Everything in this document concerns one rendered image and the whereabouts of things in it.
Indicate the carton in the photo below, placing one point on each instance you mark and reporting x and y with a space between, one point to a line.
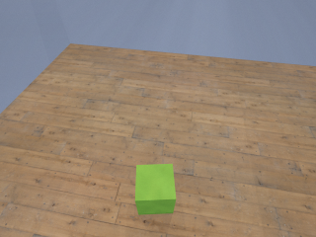
155 191

